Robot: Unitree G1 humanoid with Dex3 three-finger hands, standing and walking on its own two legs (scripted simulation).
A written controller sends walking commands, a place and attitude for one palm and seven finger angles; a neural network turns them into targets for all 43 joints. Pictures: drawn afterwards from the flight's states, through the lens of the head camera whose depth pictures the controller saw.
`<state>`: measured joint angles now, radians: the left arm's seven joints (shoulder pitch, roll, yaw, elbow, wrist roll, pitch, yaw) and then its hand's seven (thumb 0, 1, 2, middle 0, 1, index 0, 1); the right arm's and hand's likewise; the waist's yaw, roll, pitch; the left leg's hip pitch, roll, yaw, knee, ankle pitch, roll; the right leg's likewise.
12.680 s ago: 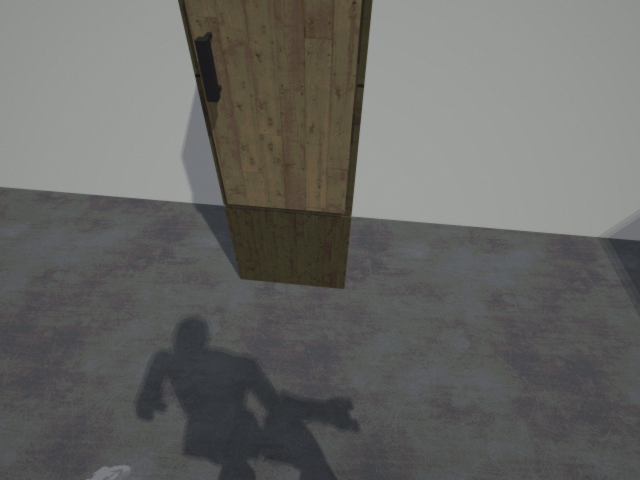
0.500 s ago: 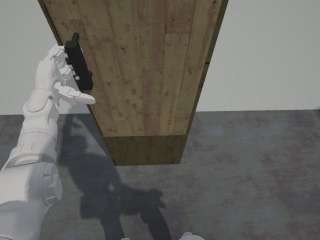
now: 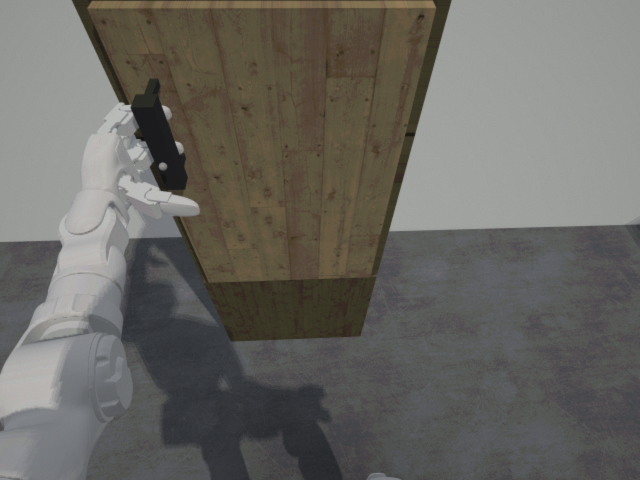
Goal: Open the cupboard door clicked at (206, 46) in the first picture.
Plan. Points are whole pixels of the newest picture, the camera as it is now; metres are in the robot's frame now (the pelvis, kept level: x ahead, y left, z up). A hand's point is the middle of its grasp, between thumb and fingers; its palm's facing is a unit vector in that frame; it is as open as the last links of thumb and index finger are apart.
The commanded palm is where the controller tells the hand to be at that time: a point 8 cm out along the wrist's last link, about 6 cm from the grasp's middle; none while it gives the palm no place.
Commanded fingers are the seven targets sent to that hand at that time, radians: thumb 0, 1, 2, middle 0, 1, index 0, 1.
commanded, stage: slide the fingers in behind the handle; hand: left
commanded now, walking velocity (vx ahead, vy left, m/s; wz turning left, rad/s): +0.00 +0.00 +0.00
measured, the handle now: (165, 136) +0.53 +0.18 +0.12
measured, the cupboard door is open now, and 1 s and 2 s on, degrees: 0 1 40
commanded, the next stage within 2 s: close the thumb around the handle in 0.06 s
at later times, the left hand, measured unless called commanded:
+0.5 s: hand (167, 168) +0.47 +0.17 +0.12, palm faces -0.01 -1.00 +0.00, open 10.7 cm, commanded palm +0.45 +0.22 +0.13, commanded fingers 0.00 0.51 0.73 -0.37 -1.31 -0.37 -1.31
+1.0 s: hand (172, 168) +0.47 +0.16 +0.12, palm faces -0.01 -1.00 -0.01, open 6.4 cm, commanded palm +0.44 +0.22 +0.13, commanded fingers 0.00 0.90 0.90 -0.40 -1.35 -0.40 -1.35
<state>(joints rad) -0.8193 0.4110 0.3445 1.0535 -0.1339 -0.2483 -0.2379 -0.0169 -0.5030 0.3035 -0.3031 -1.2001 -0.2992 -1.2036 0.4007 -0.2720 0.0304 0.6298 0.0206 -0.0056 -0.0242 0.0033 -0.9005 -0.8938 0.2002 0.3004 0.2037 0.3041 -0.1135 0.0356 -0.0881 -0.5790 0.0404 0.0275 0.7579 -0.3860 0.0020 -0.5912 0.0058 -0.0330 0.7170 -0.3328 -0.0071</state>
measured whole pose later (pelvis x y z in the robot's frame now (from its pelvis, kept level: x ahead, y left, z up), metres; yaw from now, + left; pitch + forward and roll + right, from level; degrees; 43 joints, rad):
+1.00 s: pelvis +0.00 +0.00 +0.00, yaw +0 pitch +12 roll -1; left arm -0.82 0.39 0.33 1.05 -0.12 -0.26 -0.21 0.00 0.64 0.81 -0.30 -1.31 -0.31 -1.32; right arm 0.39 -0.27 0.03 0.63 0.02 -0.01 -0.03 0.00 -0.90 -0.89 0.20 0.30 0.20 0.30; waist -0.12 0.04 -0.08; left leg -0.58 0.04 0.02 0.76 -0.38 0.00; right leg -0.59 0.01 -0.03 0.71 -0.33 -0.01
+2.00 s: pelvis +0.03 -0.02 +0.01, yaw +3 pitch +0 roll -1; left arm 0.24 -0.02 -0.33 -0.32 0.01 0.20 0.48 0.03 0.61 0.70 -0.28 -1.29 -0.30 -1.32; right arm 0.13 -0.16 0.04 0.55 -0.03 0.12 0.05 0.01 -0.90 -0.89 0.20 0.30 0.20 0.30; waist 0.00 0.07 -0.06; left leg -0.25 0.04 -0.02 0.65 -0.39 -0.03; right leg -0.25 0.01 -0.08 0.63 -0.37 -0.03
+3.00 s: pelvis -0.02 +0.00 +0.01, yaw +4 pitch -2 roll -1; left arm -0.07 -0.10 -0.34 -0.03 0.04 0.17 0.59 -0.01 -0.49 0.31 -0.27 -0.70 -0.25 -0.72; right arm 0.10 -0.15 0.04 0.63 -0.04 0.10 0.03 0.01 -0.90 -0.89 0.20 0.30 0.20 0.30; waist 0.03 0.04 0.00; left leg -0.29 0.00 -0.02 0.67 -0.34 0.00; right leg -0.28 -0.03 -0.08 0.64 -0.32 -0.01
